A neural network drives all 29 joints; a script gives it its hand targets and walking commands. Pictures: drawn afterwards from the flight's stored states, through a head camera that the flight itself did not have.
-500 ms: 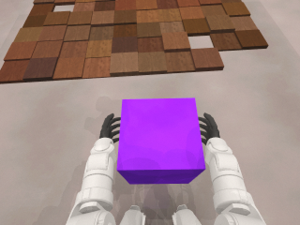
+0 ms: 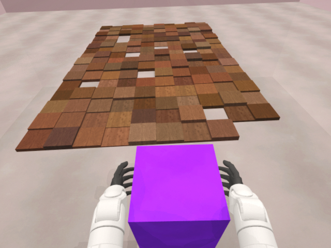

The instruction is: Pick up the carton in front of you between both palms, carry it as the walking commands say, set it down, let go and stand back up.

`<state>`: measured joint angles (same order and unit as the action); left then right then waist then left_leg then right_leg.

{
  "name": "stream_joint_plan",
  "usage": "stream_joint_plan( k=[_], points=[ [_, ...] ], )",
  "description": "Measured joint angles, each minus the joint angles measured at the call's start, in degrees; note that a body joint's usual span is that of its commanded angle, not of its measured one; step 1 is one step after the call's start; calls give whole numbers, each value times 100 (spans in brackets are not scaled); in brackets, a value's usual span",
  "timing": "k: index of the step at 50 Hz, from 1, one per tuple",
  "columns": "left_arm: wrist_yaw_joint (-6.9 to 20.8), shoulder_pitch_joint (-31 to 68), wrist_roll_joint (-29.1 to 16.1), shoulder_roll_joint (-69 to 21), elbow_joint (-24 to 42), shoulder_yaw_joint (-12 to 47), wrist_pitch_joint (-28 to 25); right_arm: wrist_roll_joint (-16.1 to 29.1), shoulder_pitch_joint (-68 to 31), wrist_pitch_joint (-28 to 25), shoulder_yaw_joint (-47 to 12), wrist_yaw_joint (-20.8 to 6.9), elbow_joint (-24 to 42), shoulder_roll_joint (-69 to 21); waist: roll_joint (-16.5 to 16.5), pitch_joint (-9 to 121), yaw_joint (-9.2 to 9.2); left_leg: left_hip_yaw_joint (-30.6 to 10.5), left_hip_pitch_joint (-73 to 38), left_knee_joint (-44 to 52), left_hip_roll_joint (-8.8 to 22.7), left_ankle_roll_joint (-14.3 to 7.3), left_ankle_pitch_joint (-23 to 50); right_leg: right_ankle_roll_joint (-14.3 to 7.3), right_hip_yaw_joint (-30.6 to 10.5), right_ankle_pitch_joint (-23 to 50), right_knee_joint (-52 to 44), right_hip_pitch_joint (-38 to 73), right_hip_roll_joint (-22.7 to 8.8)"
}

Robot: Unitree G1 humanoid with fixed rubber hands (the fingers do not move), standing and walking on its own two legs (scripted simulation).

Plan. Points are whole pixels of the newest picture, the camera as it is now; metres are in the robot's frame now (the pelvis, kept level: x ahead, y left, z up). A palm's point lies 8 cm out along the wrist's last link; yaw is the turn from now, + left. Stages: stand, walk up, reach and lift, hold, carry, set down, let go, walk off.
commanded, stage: reach and lift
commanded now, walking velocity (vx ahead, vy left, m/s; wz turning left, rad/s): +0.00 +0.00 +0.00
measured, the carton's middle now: (176, 200) +0.30 +0.00 -0.05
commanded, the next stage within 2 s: hold in 0.94 s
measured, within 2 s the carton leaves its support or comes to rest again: neither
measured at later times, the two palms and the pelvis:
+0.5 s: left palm (117, 188) +0.29 +0.15 +0.03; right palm (236, 187) +0.29 -0.15 +0.03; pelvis -0.01 +0.00 +0.00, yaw +0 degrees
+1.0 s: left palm (116, 185) +0.29 +0.15 +0.04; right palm (237, 184) +0.29 -0.15 +0.05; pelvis +0.00 +0.00 +0.01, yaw +0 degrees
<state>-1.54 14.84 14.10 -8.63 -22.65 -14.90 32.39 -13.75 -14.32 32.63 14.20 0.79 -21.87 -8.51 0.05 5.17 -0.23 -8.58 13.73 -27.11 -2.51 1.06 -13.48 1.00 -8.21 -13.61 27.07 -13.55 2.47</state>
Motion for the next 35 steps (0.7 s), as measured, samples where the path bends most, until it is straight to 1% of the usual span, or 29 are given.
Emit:
stream_joint_plan(
  k=[6, 17, 23, 35],
  points=[
    [118, 247, 272, -62, -137, -224, 235, -272, -264, 237, 223, -124, -153, -65, -2, -257, 7, 8, -263, 18, 6, 2, 38, -3, 9, 37, -18, 263, -1],
    [174, 483, 315, -74, -26, -334, 274, -352, -479, 266, 349, -162, -20, -123, -3, -534, 7, 31, -298, 22, 7, 4, 92, 9, 18, 92, -20, 296, -10],
    [179, 387, 326, -105, 119, -286, 329, -322, -400, 326, 269, -172, 96, -104, -5, -533, 4, 46, -432, 178, 22, -5, 128, 6, 15, 133, -184, 431, -23],
    [131, 98, 220, -27, 436, 56, 547, -233, -115, 527, -40, -142, 403, -29, -9, -491, 3, 58, -732, 483, 44, -22, 172, -5, 20, 177, -489, 731, -51]
  ],
)
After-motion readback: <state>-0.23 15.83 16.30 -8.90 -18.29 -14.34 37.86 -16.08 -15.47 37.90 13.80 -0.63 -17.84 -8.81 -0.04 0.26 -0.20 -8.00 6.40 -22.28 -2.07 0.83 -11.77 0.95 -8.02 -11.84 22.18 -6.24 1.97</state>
